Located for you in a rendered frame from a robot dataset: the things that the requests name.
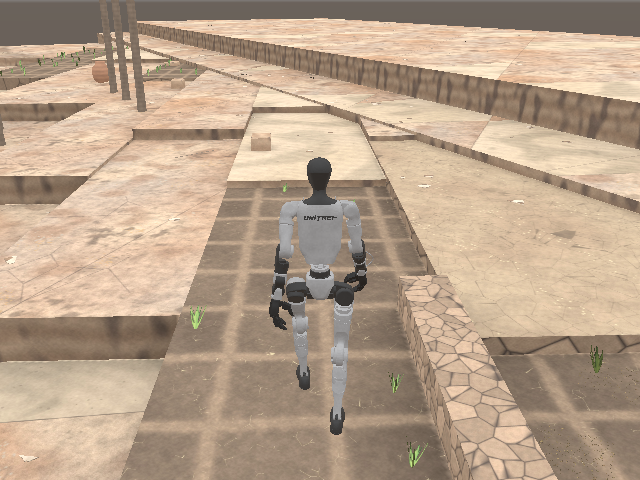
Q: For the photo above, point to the robot left upper arm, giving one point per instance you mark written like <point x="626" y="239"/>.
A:
<point x="287" y="213"/>

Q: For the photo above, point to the robot left forearm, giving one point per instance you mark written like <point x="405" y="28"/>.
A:
<point x="280" y="276"/>

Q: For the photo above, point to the robot right forearm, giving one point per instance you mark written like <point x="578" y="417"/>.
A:
<point x="359" y="260"/>

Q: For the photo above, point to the robot right upper arm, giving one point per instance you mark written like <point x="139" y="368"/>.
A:
<point x="351" y="211"/>

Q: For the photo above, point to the right robot hand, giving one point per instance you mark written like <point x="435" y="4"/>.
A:
<point x="353" y="277"/>

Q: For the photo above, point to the robot right thigh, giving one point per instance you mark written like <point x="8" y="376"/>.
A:
<point x="343" y="309"/>

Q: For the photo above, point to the left robot hand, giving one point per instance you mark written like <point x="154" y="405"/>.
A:
<point x="274" y="310"/>

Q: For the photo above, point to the left robot shin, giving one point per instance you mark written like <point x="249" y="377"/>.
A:
<point x="301" y="348"/>

